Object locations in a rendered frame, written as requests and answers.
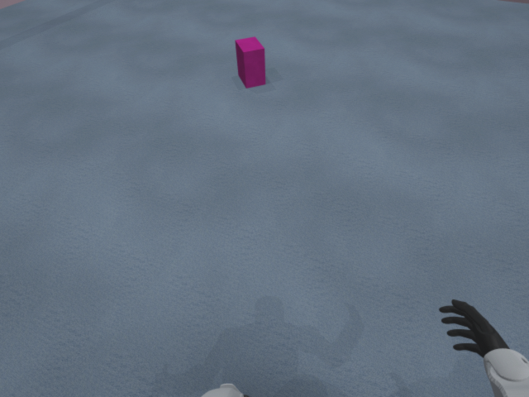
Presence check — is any right robot forearm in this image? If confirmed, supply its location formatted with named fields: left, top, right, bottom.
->
left=484, top=348, right=529, bottom=397

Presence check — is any right robot hand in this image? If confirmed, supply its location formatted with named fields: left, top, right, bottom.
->
left=439, top=299, right=510, bottom=358

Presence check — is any carton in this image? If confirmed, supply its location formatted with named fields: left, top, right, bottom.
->
left=236, top=37, right=265, bottom=88

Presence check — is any robot left shin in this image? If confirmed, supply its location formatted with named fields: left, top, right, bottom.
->
left=220, top=384, right=241, bottom=394

